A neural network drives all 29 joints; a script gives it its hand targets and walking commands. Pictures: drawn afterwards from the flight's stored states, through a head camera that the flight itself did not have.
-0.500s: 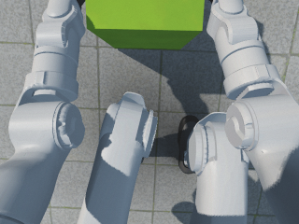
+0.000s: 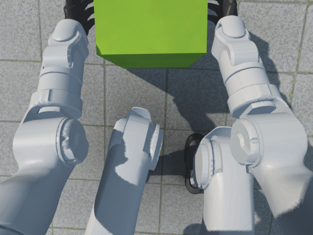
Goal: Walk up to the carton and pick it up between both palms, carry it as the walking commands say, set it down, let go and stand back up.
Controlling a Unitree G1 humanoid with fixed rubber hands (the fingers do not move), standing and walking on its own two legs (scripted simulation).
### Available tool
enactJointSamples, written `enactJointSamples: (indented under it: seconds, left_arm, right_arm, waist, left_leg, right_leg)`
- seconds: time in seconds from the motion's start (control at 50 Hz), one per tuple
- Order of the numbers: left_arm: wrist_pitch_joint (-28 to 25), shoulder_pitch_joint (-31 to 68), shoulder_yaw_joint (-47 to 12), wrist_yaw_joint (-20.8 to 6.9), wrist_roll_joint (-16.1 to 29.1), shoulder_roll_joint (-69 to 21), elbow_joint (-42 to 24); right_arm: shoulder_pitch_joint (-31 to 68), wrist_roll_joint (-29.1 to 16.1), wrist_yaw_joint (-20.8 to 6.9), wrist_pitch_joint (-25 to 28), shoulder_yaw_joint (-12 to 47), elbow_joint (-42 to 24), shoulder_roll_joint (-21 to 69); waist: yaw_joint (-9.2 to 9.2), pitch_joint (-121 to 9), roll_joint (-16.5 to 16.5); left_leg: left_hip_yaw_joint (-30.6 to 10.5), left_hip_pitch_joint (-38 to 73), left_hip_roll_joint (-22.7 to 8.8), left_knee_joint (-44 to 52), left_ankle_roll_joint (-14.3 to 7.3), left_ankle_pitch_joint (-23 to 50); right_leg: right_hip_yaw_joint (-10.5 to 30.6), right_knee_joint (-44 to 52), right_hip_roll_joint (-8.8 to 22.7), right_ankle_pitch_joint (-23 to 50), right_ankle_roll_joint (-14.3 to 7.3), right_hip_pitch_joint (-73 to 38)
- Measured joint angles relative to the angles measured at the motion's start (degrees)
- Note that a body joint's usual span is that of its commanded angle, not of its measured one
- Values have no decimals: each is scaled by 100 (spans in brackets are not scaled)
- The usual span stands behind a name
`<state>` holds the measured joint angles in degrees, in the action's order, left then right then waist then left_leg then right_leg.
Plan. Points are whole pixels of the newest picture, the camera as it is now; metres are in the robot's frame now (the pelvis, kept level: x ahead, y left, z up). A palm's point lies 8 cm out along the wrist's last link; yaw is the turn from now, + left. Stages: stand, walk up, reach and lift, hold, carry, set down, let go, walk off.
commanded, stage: set down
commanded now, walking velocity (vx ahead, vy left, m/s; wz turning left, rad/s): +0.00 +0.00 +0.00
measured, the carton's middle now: (153, 17) +0.54 +0.11 -0.24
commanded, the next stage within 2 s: none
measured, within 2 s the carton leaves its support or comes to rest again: neither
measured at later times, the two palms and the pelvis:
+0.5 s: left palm (77, 23) +0.48 +0.25 -0.16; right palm (225, 19) +0.54 -0.04 -0.16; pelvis +0.00 +0.00 +0.00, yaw +0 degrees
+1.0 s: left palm (73, 30) +0.47 +0.28 -0.20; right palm (235, 21) +0.54 -0.07 -0.19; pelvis +0.00 +0.01 +0.00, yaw +0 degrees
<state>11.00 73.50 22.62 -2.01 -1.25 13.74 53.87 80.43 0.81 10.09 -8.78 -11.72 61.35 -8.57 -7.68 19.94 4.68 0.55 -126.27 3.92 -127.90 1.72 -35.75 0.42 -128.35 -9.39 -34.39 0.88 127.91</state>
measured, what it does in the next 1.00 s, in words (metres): stands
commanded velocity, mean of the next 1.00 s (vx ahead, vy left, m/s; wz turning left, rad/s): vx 0.00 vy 0.00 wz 0.00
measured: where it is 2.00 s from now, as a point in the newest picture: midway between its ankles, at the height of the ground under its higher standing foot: (163, 167)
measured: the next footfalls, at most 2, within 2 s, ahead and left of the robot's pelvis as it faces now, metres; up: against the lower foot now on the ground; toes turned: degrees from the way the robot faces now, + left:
none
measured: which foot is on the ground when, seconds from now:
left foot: down 0.00-1.00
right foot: down 0.00-1.00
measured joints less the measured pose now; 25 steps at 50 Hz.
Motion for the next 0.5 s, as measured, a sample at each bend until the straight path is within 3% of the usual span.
enactJointSamples:
  seconds: [0.5]
  left_arm:
    - [-141,140,12,-102,-112,37,178]
  right_arm:
    - [88,75,-121,68,1,91,-107]
  waist:
    - [-64,231,-31]
  left_leg:
    - [-24,89,-21,-77,1,27]
  right_leg:
    - [-38,-44,-8,43,17,-97]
